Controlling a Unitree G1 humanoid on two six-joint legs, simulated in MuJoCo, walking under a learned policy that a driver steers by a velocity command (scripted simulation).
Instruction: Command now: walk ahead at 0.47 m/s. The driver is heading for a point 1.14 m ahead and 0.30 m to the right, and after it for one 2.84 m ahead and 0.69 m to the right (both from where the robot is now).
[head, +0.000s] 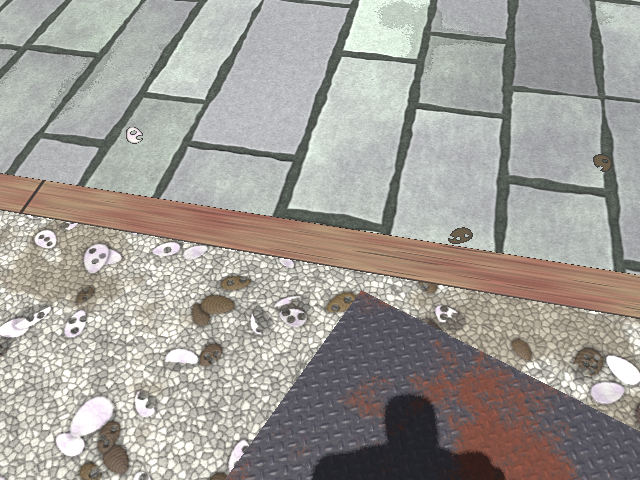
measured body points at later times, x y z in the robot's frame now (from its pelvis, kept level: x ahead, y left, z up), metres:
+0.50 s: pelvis +0.27 +0.03 +0.00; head +0.29 +0.03 +0.45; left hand +0.42 +0.24 -0.13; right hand +0.19 -0.20 -0.14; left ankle +0.19 +0.09 -0.74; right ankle +0.42 -0.13 -0.68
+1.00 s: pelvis +0.54 -0.06 +0.01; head +0.56 -0.09 +0.45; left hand +0.64 +0.20 -0.12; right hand +0.60 -0.35 -0.11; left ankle +0.74 +0.06 -0.67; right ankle +0.46 -0.08 -0.74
